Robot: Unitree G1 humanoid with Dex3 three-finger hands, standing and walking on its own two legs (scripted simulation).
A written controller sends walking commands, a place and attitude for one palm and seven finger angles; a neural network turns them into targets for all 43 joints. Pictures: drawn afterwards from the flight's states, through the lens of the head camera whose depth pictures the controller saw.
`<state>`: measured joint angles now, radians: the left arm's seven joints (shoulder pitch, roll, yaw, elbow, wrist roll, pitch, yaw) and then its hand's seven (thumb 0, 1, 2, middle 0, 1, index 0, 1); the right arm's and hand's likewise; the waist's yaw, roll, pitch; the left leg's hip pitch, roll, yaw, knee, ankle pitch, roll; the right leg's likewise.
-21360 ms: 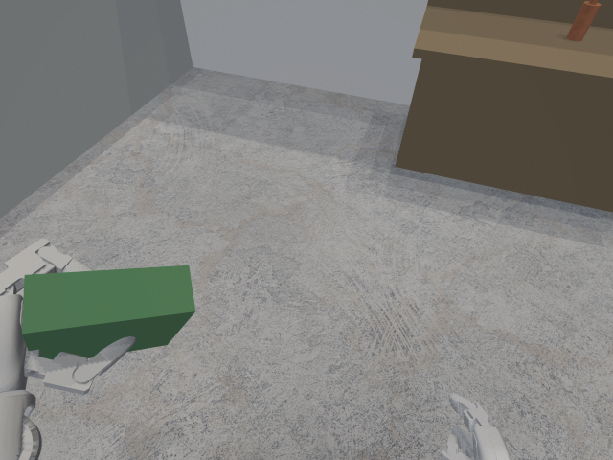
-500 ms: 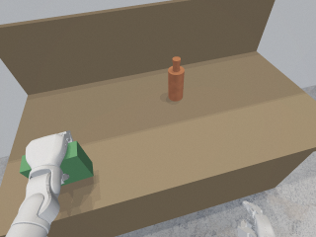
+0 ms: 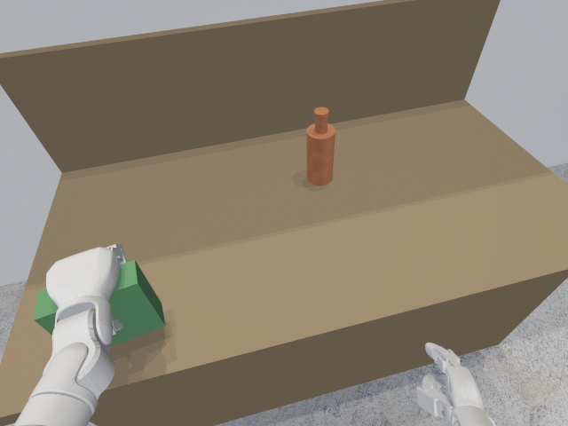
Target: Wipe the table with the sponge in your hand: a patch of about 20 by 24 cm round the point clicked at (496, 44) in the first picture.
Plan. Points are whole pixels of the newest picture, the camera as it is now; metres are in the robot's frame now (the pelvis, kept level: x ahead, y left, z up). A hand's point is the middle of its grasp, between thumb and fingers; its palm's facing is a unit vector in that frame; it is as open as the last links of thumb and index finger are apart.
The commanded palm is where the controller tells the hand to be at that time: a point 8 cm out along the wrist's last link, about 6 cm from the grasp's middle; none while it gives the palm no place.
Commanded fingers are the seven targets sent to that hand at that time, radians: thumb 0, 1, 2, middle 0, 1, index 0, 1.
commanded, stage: move the sponge above the wiping area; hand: left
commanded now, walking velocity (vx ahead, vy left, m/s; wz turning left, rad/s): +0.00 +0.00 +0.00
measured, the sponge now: (112, 317) +0.26 +0.32 -0.02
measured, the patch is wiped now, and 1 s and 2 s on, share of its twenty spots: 0.00 0.00 0.00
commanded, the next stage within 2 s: none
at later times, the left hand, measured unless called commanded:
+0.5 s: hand (113, 310) +0.25 +0.30 +0.01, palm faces -0.14 -0.09 -0.99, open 9.3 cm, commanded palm +0.24 +0.29 +0.08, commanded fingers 0.00 0.10 1.30 -1.20 -1.60 -1.20 -1.60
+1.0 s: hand (128, 318) +0.25 +0.28 +0.00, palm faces -0.20 -0.12 -0.97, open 9.2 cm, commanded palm +0.24 +0.28 +0.08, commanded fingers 0.00 0.10 1.30 -1.20 -1.60 -1.20 -1.60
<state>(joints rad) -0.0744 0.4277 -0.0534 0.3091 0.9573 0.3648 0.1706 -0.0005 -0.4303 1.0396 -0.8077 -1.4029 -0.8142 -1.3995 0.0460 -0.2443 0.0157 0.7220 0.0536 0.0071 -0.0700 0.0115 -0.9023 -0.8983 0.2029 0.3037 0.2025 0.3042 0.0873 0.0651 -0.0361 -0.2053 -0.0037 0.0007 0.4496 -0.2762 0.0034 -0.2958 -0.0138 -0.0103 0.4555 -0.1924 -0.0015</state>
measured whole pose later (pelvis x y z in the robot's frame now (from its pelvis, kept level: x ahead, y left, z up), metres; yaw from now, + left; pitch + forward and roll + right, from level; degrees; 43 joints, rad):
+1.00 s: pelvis +0.00 +0.00 +0.00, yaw +0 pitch +2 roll +0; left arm -0.01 0.41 -0.10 0.26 0.97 0.27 0.07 0.00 -0.43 1.04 -0.81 -1.41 -0.82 -1.41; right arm 0.07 -0.27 0.00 0.70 0.02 0.00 -0.08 0.01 -0.90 -0.90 0.20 0.30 0.20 0.30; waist 0.10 0.05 -0.01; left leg -0.21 0.00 -0.01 0.46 -0.29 0.00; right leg -0.30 -0.01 -0.01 0.47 -0.20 -0.01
